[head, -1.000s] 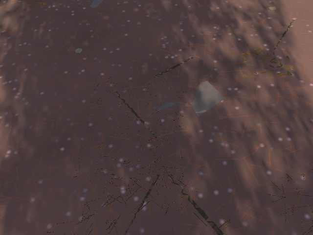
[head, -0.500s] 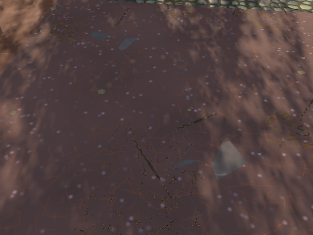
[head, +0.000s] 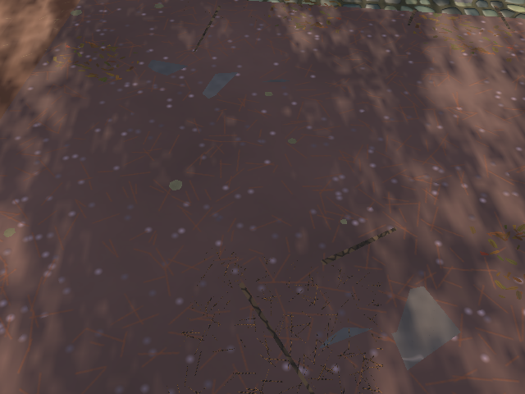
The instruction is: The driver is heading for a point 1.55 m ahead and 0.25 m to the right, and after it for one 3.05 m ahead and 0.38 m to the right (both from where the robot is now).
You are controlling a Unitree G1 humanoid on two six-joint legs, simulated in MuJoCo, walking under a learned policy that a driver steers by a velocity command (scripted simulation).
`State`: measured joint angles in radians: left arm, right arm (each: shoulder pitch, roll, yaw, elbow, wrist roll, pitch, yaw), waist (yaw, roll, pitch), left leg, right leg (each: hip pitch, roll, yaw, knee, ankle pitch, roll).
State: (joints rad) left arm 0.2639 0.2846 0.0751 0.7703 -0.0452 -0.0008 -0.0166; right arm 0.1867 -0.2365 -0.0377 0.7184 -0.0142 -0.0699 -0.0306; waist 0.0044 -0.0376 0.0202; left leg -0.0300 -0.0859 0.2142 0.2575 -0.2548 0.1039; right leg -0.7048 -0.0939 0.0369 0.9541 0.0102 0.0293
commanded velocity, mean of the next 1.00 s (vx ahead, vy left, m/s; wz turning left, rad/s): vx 0.89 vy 0.00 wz -0.07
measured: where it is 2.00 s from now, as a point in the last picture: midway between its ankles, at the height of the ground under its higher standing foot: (320, 92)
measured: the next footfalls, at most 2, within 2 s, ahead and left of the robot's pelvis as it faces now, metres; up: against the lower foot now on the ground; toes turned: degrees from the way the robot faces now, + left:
right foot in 0.30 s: +0.30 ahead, -0.10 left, +0.00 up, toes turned -22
left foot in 0.72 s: +0.81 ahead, -0.13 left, +0.00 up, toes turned -12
